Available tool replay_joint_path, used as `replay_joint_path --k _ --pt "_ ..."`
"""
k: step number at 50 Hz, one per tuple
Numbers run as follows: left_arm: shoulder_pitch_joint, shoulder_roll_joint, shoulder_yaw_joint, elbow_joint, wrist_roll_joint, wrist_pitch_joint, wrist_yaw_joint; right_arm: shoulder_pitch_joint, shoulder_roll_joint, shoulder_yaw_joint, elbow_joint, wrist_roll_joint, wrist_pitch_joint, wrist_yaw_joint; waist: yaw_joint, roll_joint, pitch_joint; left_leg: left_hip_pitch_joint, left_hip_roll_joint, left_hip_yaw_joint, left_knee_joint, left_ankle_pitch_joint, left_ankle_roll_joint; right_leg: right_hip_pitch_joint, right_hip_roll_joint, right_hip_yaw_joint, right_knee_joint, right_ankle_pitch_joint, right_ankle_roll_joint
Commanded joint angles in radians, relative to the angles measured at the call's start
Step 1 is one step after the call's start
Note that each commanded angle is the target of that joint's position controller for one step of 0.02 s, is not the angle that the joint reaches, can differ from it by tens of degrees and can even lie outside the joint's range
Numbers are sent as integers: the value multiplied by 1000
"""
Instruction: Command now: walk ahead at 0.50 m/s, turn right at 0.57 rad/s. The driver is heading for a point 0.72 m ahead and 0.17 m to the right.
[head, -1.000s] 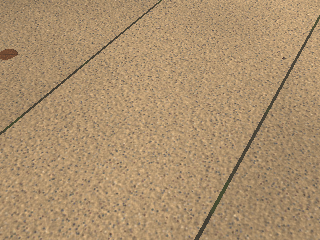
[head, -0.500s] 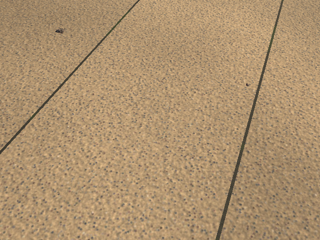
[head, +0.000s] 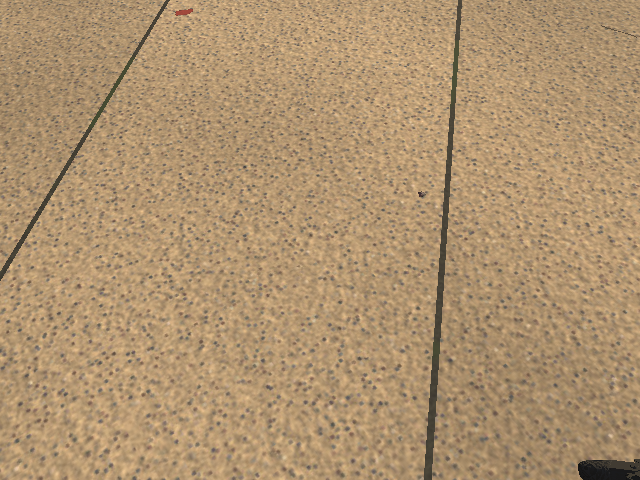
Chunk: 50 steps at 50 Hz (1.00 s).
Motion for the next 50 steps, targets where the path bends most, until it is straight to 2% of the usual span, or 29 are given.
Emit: replay_joint_path --k 1,5,7,8,9,10,11,12,13,14,15,16,19,23,26,30,33,34,35,36,37,38,39,40,41,42,44,47,50 --pt "2 178 50 -61 -7 -5 16 -87 -47 -5 -73 10 -14 8 15 -98 -46 171 -82 62 -180 189 -16 -109 -190 147 -96 177 -132" --pt "41 167 50 -47 -12 6 21 -112 -97 -24 -87 24 -30 23 10 -124 -48 201 -93 13 -286 129 16 2 -240 272 2 83 -107" --pt "19 163 51 -54 -7 11 22 -44 -119 -37 -72 26 -40 24 -36 -152 -57 285 -94 21 -317 57 53 22 -248 315 71 103 -85" --pt "10 136 42 -61 -4 11 20 43 -139 -51 -50 20 -44 18 -82 -147 -100 417 -86 31 -348 54 82 2 -207 295 157 143 -58" --pt "9 78 20 -77 7 7 15 175 -185 -66 -38 1 -49 10 -142 -74 -221 648 48 -88 -331 1 142 -87 -150 226 394 74 -22" --pt "142 9 -1 -105 -13 -3 16 283 -274 -87 -11 -16 -37 8 -103 219 -362 994 282 -517 -397 -194 305 -424 0 80 736 -307 52" --pt "159 92 7 -95 -27 -6 18 292 -212 -77 -2 11 -30 16 -110 262 -344 1002 340 -727 -471 -449 333 -591 -67 79 910 -395 68" --pt "68 165 27 -94 -24 -1 18 243 -137 -56 -18 16 -24 13 -137 145 -209 889 291 -584 -493 -476 286 -632 -110 80 966 -302 76" --pt "0 170 31 -107 -12 6 20 195 -111 -46 -23 9 -16 10 -131 76 -131 774 247 -432 -496 -351 250 -612 -143 42 960 -227 82" --pt "-40 158 33 -121 -1 6 17 162 -90 -37 -16 4 -11 9 -115 58 -70 674 205 -326 -516 -225 239 -591 -170 37 916 -176 85" --pt "-47 141 36 -126 -1 10 12 147 -70 -29 -10 -1 -12 6 -96 67 -45 611 167 -238 -543 -145 221 -549 -195 35 880 -141 81" --pt "-31 121 33 -130 -11 15 6 140 -73 -30 -3 -2 -14 5 -79 107 -39 572 159 -189 -566 -108 226 -518 -209 22 857 -123 84" --pt "-58 80 24 -149 -11 29 1 148 -93 -40 24 9 -24 5 -74 79 -21 547 162 -77 -616 -4 251 -535 -228 0 777 -86 97" --pt "-125 64 16 -167 -6 26 -10 152 -131 -51 52 9 -18 2 -86 46 -14 590 160 63 -631 132 249 -557 -234 -18 598 87 107" --pt "-221 46 6 -188 -6 15 -29 174 -151 -53 73 14 -7 -2 -122 35 12 606 145 160 -628 165 224 -513 -219 -71 436 207 92" --pt "-311 48 5 -229 -11 14 -52 221 -184 -62 105 32 14 -1 -141 36 46 700 177 219 -596 247 201 -494 -196 -126 315 162 54" --pt "-243 100 32 -231 -1 22 -56 213 -229 -76 107 47 32 -9 -70 79 -22 756 181 277 -406 710 172 -334 -110 -202 284 12 -8" --pt "-124 136 54 -203 -2 26 -52 202 -236 -77 104 52 40 -13 3 74 -86 731 164 302 -241 813 155 -179 -67 -222 245 15 -40" --pt "53 192 88 -155 -5 34 -38 200 -213 -67 98 48 40 -18 93 41 -174 589 128 322 -6 726 120 97 -47 -192 192 76 -82" --pt "137 287 109 -134 -13 42 -15 244 -104 -33 64 1 31 -14 70 -174 -253 224 35 320 342 35 70 425 -269 173 187 68 -178" --pt "104 325 101 -174 -11 21 -23 258 -65 -6 13 3 -4 -1 15 -284 -417 -53 -142 105 599 -507 42 599 -458 734 8 -140 -357" --pt "99 230 75 -169 -6 6 -31 138 -160 -30 -5 41 -30 13 75 -148 -357 -161 -80 -4 628 -429 57 562 -435 656 -49 -175 -296" --pt "67 198 63 -159 -2 -5 -31 93 -158 -26 -24 56 -45 18 53 -127 -224 -176 -44 14 562 -339 75 426 -399 512 -55 -116 -258" --pt "-1 176 55 -162 -3 -9 -29 94 -143 -23 -11 35 -50 10 1 -36 -151 -118 -4 14 470 -270 73 275 -352 408 -58 -14 -223" --pt "-53 149 46 -173 4 -11 -26 106 -153 -30 -2 14 -44 5 -36 -45 -114 -50 20 12 393 -231 63 164 -320 336 -70 98 -207" --pt "-82 140 40 -184 13 -12 -22 125 -154 -33 2 9 -32 8 -63 -66 -100 7 29 9 366 -205 53 90 -299 304 -92 157 -205" --pt "-86 147 41 -174 10 -17 -12 134 -128 -29 6 0 -13 7 -78 -66 -90 46 22 30 294 -180 21 4 -283 255 -113 257 -217" --pt "-47 174 49 -148 5 -15 8 36 -86 -12 -21 -5 -2 6 -52 -66 -51 49 -6 47 97 -23 -13 -69 -237 178 -119 257 -193" --pt "-13 171 47 -117 4 -6 19 -66 -55 4 -37 -2 -9 18 -5 -94 -29 147 -57 72 -139 185 -13 -110 -191 103 -83 286 -134"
